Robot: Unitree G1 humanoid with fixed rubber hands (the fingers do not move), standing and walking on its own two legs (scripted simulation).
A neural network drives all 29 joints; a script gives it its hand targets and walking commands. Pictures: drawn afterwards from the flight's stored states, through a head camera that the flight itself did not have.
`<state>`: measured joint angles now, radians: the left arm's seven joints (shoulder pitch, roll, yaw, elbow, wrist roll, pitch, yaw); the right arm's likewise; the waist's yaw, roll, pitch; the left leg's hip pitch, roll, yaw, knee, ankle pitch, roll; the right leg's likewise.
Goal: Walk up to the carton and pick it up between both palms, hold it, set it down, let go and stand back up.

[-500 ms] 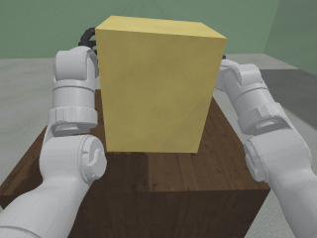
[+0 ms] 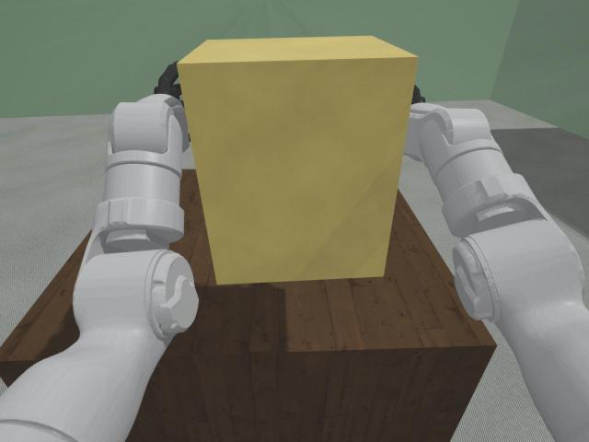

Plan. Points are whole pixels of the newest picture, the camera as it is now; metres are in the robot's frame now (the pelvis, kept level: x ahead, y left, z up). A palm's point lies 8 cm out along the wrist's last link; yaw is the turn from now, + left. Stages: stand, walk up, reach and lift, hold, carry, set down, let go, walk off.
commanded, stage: hold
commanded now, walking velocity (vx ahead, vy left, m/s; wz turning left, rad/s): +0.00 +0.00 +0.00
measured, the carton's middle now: (295, 158) +0.34 -0.02 +0.30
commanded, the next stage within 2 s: none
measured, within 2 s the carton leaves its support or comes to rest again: neither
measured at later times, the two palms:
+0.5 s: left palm (155, 109) +0.37 +0.15 +0.35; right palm (393, 128) +0.37 -0.15 +0.33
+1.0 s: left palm (166, 114) +0.38 +0.13 +0.35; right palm (403, 124) +0.37 -0.16 +0.33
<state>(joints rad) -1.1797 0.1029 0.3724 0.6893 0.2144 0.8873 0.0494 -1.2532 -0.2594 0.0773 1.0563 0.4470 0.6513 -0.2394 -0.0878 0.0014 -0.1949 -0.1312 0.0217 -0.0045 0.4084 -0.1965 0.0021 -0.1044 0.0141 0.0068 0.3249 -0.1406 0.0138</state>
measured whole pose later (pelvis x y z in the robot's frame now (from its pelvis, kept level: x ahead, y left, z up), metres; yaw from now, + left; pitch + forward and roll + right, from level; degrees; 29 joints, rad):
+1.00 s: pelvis +0.01 +0.00 +0.00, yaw +0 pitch -4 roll -1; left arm -1.18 0.11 0.37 0.69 0.21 0.88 0.05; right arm -1.24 -0.26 0.09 1.02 0.45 0.67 -0.25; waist -0.09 0.00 -0.20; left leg -0.13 0.02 -0.01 0.41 -0.20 0.00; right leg -0.10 0.02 0.01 0.31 -0.14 0.02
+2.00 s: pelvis +0.01 +0.00 +0.00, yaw +0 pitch -4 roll -1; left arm -1.18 0.11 0.37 0.68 0.21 0.88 0.05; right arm -1.20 -0.26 0.13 0.97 0.45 0.69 -0.25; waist -0.09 0.00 -0.20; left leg -0.13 0.02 -0.01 0.41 -0.21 0.00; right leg -0.10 0.02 0.01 0.31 -0.15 0.01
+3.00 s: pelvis +0.01 +0.00 +0.00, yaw +0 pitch -4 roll -2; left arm -1.18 0.11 0.37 0.64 0.21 0.90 0.05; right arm -1.17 -0.25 0.12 0.92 0.46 0.70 -0.25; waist -0.09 0.00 -0.21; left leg -0.13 0.02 -0.01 0.41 -0.21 0.00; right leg -0.09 0.02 0.01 0.29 -0.14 0.01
